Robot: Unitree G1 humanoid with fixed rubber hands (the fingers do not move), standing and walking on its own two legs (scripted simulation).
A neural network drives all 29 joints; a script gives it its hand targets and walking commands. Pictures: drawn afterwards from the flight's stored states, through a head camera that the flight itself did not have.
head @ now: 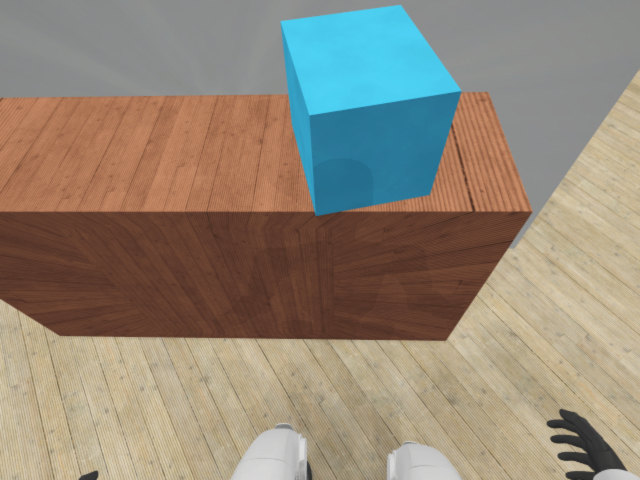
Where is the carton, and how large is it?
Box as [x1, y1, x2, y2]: [280, 5, 461, 215]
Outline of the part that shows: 400,5 280,21 292,126 316,215 426,195 430,192 461,91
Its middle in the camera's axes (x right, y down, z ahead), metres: +0.07 -0.22 +0.68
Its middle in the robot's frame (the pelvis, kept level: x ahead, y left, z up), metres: +0.67 -0.04 +0.03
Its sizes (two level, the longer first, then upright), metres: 0.257 0.213 0.216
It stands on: a pedestal, 0.65 m high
